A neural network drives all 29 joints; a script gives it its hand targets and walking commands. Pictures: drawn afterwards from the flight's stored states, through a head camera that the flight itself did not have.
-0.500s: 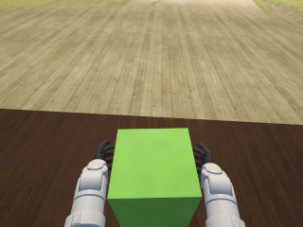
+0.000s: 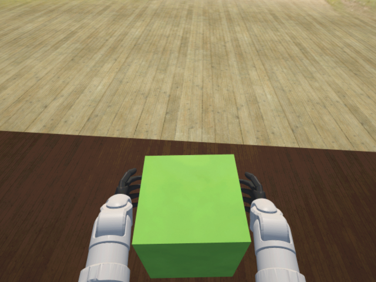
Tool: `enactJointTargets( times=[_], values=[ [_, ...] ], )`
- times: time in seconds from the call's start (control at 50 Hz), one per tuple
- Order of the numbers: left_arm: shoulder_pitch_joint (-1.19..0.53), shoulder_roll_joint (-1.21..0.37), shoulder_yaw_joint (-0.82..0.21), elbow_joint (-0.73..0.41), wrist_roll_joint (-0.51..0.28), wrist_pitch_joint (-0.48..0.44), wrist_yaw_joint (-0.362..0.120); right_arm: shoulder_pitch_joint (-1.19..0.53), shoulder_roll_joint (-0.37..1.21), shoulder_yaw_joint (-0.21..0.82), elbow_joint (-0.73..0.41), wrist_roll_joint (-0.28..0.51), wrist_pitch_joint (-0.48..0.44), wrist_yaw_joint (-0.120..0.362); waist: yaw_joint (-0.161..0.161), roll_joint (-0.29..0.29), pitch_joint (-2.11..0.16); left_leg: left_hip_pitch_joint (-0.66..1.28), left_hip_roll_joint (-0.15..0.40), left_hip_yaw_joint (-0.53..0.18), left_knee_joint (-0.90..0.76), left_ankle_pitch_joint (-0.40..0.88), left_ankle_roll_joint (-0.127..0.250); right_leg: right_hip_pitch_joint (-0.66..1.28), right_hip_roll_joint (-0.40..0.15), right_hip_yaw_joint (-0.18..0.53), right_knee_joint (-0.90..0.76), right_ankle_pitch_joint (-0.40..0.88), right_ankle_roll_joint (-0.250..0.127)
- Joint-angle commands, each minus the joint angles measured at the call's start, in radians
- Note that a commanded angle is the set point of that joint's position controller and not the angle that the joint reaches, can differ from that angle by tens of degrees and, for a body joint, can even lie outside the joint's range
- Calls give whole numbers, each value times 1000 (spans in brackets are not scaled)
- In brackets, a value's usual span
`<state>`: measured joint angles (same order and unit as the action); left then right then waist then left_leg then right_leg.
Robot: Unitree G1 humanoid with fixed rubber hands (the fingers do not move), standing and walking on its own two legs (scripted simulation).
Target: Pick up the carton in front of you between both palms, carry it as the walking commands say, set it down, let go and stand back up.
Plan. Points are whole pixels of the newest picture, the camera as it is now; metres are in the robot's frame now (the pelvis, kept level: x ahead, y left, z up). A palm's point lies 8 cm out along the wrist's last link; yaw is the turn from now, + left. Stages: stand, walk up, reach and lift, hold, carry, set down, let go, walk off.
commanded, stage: reach and lift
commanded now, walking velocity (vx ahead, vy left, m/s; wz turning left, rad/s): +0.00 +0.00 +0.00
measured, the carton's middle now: (190, 218) +0.30 +0.00 -0.04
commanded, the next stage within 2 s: hold in 0.34 s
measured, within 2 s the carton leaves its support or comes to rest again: neither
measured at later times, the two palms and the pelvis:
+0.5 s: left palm (119, 198) +0.29 +0.15 +0.06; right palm (260, 202) +0.29 -0.15 +0.05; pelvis +0.01 +0.00 +0.00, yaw +0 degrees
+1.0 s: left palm (120, 199) +0.29 +0.15 +0.06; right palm (261, 203) +0.29 -0.15 +0.06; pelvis -0.01 +0.00 +0.00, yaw +0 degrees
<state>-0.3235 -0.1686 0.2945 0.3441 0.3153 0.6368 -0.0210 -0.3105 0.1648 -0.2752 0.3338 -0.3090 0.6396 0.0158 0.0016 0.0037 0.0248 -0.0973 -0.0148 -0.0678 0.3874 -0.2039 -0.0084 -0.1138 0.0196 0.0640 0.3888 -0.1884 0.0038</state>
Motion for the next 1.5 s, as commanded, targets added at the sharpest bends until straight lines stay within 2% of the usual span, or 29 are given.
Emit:
enactJointTargets(
  times=[0.0, 0.14, 0.3, 0.42, 0.54, 0.78, 0.94, 1.28, 1.3, 1.34, 1.36, 1.42, 1.44, 1.46, 1.48],
  values=[
    [-396, -905, -510, 3, -224, -11, -230, -419, 926, 511, -15, 230, -15, 225, 1, -8, -254, 38, -77, 2, -58, 187, 6, 114, 68, 8, -50, 202, 5],
    [-363, -896, -532, -43, -240, 7, -227, -382, 918, 527, -58, 243, 4, 219, -2, -7, -244, 56, -79, -3, -68, 221, 4, 133, 68, 11, -59, 238, 8],
    [-363, -894, -541, -66, -249, 27, -222, -386, 906, 533, -81, 250, 23, 220, -2, -3, -225, 61, -77, -6, -76, 207, 2, 128, 70, 9, -64, 209, 5],
    [-337, -903, -609, -158, -292, 70, -211, -366, 894, 602, -178, 290, 63, 217, -5, 2, -268, 111, -76, -16, -87, 281, -4, 162, 72, 12, -75, 268, 5],
    [-342, -864, -546, -119, -258, 108, -207, -375, 846, 537, -137, 256, 100, 218, -4, 0, -129, 58, -68, -6, -115, 111, 1, 117, 68, 3, -99, 96, -3],
    [-454, -890, -533, -71, -252, 95, -223, -487, 882, 528, -87, 250, 89, 230, -2, -2, -164, 41, -63, 4, -100, 30, 9, 111, 60, 0, -86, 26, -4],
    [-453, -882, -528, -70, -247, 92, -223, -479, 888, 528, -86, 249, 89, 225, 0, -6, -175, 52, -66, 7, -98, 64, 10, 127, 60, 1, -88, 66, 0],
    [-366, -866, -556, -139, -264, 102, -214, -390, 874, 555, -155, 269, 98, 213, -2, -4, -193, 83, -74, -3, -98, 181, 4, 157, 67, 10, -87, 184, 4],
    [-412, -877, -586, -135, -284, 107, -216, -428, 887, 571, -143, 284, 104, 213, 0, -26, -211, -45, 109, 14, -17, 27, 16, 31, -115, -16, -18, 6, -7],
    [-406, -881, -611, -160, -302, 112, -211, -445, 892, 605, -180, 310, 107, 214, 1, -44, -190, -146, 71, -2, -31, -403, 10, -68, -119, 49, -99, -472, -24],
    [-421, -889, -634, -192, -315, 118, -207, -459, 896, 630, -207, 327, 112, 212, 1, -63, -160, -218, 59, 6, 2, -484, 8, -86, -135, 86, -117, -583, -40],
    [-379, -879, -692, -257, -345, 151, -184, -460, 895, 706, -276, 383, 144, 204, 8, -140, -237, -241, 14, 132, 194, -179, -6, -46, -236, 205, -169, -438, -107],
    [-360, -870, -719, -290, -354, 171, -174, -456, 887, 738, -307, 407, 163, 202, 7, -133, -264, -203, 17, 145, 142, -171, -2, -67, -239, 191, -160, -408, -120],
    [-357, -859, -738, -323, -367, 194, -165, -467, 878, 762, -336, 430, 186, 201, 5, -118, -285, -112, 15, 160, 65, -175, 3, -129, -217, 143, -130, -407, -114],
    [-362, -848, -768, -371, -387, 222, -158, -467, 879, 793, -366, 455, 213, 197, 0, -98, -299, -33, 27, 142, 0, -204, 11, -194, -183, 74, -75, -439, -92]
  ],
)
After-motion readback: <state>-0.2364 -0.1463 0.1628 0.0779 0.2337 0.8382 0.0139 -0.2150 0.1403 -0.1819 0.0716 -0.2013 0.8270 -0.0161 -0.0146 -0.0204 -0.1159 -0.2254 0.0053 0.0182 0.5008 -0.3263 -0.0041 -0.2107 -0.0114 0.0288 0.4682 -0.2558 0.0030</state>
